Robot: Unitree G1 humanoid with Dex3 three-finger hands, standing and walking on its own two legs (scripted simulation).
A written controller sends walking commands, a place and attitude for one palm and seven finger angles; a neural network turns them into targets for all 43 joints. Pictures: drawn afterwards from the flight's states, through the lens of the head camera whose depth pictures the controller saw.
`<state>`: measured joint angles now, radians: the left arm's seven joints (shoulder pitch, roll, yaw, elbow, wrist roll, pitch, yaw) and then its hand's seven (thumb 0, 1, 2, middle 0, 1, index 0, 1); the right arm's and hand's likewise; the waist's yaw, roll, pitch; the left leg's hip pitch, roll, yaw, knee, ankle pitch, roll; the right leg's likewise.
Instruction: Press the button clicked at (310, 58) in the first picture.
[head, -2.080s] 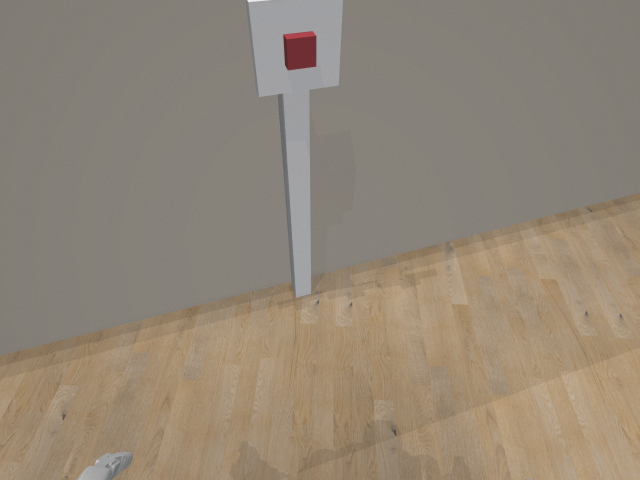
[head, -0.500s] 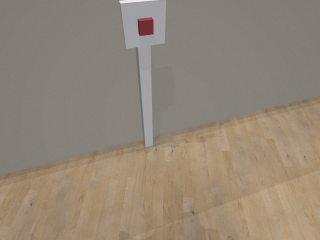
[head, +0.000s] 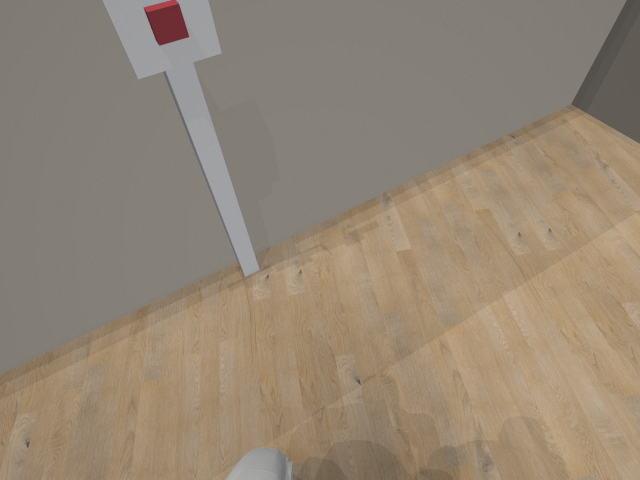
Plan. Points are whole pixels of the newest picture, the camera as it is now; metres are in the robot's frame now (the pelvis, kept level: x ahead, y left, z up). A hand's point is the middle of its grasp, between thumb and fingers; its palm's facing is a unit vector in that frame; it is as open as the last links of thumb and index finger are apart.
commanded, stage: walk to a spot facing it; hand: left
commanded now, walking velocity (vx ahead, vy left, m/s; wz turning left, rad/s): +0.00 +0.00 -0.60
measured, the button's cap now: (166, 22) +0.81 +0.36 +0.16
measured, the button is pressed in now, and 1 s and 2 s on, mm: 0 0 0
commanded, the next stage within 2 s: turn to face it in 1.96 s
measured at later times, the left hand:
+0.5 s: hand out of the picture +0.11 +0.27 -0.17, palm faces -0.21 -0.95 -0.21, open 7.4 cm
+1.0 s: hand (270, 423) +0.21 +0.11 -0.15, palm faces -0.64 -0.74 -0.19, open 7.4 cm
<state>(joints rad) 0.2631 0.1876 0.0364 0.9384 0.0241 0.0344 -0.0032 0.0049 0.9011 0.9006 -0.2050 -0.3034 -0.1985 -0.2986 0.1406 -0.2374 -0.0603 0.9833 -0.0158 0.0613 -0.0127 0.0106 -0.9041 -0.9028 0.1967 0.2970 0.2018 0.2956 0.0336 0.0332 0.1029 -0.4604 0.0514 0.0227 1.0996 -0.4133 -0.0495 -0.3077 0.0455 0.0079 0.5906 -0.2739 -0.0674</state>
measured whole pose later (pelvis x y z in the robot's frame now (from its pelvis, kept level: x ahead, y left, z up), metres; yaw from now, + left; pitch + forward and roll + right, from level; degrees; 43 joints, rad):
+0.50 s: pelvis -0.02 +0.08 +0.01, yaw -17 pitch +0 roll -2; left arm 0.22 0.29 0.10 0.92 0.04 0.07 -0.02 0.01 0.90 0.90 -0.20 -0.30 -0.20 -0.30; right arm 0.17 -0.18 -0.03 0.89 -0.02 0.01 -0.04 0.01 -0.90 -0.90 0.20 0.30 0.20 0.30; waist 0.03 -0.07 0.03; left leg -0.22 0.01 0.06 0.51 -0.30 0.05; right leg -0.52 0.09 0.10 1.02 -0.39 0.05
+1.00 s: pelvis -0.01 +0.04 +0.00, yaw -37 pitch +1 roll -1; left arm 0.11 0.20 0.07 0.90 0.04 0.04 -0.06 0.01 0.90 0.90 -0.20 -0.30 -0.19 -0.30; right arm 0.44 -0.25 -0.07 1.04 -0.04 -0.01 -0.01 0.01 -0.90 -0.90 0.20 0.30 0.20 0.30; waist -0.08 0.04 0.03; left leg -0.14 0.18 0.37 0.57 -0.40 -0.03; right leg -0.27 -0.05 -0.12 0.56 -0.35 0.00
